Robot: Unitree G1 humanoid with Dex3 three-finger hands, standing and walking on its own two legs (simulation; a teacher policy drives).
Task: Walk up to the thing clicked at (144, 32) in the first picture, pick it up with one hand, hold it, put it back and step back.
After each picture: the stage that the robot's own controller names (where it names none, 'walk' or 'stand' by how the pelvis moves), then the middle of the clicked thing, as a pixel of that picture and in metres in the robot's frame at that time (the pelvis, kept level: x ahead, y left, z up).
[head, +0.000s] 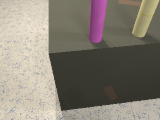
stand; (145, 13) +0.74 -0.29 +0.05
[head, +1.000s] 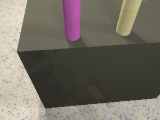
walk; (129, 9) +0.66 -0.17 +0.08
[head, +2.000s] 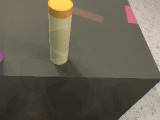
walk; (59, 35) +0.47 +0.12 +0.09
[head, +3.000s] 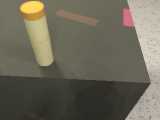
stand; (39, 37) +0.48 +0.20 +0.09
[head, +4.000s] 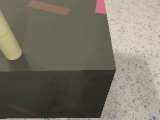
stand; (1, 32) +0.50 +0.33 +0.08
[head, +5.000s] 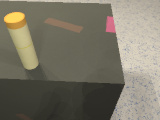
stand; (23, 44) +0.51 +0.28 +0.05
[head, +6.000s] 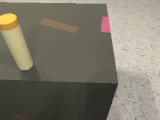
stand; (17, 45) +0.52 +0.30 +0.05
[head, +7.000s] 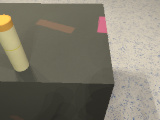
stand; (12, 46) +0.51 +0.32 +0.05
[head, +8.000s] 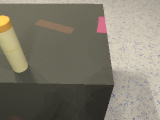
stand; (11, 47) +0.50 +0.32 +0.05
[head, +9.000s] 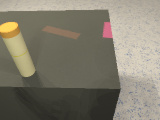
rise first; (19, 52) +0.49 +0.32 +0.05
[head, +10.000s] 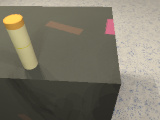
go down; (22, 44) +0.52 +0.31 +0.06
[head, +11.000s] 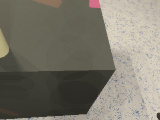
go down; out of the picture +0.49 +0.30 +0.10
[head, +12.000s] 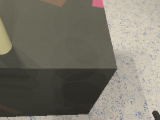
close in; out of the picture +0.50 +0.30 +0.10
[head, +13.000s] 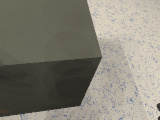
close; out of the picture +0.51 +0.33 +0.13
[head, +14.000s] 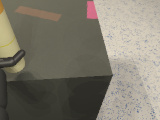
lift; (2, 39) +0.43 +0.24 +0.15
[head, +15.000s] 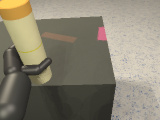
lift; (30, 46) +0.34 +0.17 +0.24
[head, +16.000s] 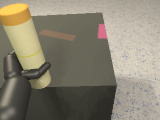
hold; (29, 51) +0.35 +0.18 +0.21
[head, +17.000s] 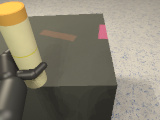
hold; (25, 51) +0.34 +0.18 +0.22
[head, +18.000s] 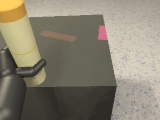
hold; (24, 48) +0.34 +0.18 +0.23
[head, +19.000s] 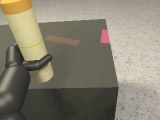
hold; (31, 43) +0.35 +0.17 +0.25
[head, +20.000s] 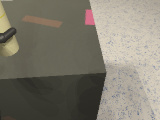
lower; out of the picture +0.46 +0.25 +0.23
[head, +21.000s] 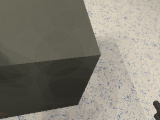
lower; out of the picture +0.51 +0.30 +0.13
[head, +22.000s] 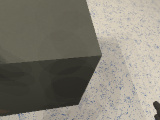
lower; out of the picture +0.50 +0.31 +0.13
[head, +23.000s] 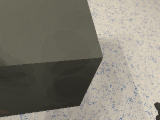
lower; out of the picture +0.49 +0.31 +0.13
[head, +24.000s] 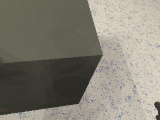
loosen; out of the picture +0.50 +0.31 +0.13
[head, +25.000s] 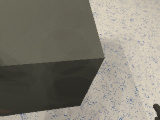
withdraw; out of the picture +0.49 +0.31 +0.12
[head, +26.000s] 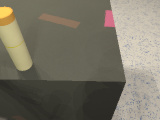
sink last; (14, 42) +0.47 +0.30 +0.10
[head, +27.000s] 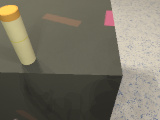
stand; (19, 38) +0.51 +0.31 +0.09
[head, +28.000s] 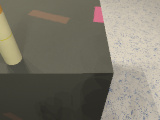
stand; (2, 36) +0.51 +0.32 +0.11
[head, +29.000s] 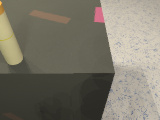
stand; (4, 36) +0.51 +0.31 +0.11
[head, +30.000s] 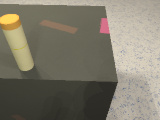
stand; (19, 45) +0.51 +0.30 +0.06
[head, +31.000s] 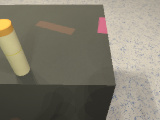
stand; (13, 50) +0.49 +0.31 +0.05
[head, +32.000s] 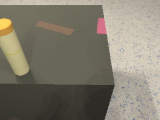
stand; (12, 50) +0.49 +0.31 +0.05
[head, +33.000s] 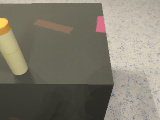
walk; (10, 49) +0.49 +0.32 +0.05
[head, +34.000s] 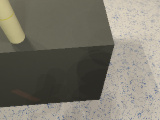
walk; (5, 15) +0.57 +0.32 +0.08
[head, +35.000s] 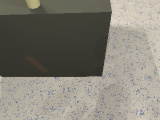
walk; out of the picture +0.83 +0.31 +0.08
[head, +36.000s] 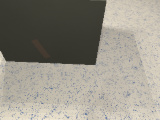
stand; out of the picture +1.13 +0.29 +0.07
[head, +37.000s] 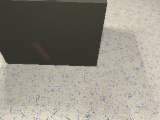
stand; out of the picture +1.10 +0.29 +0.06
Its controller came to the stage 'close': yes
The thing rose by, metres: 0.24
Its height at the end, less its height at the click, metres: +0.00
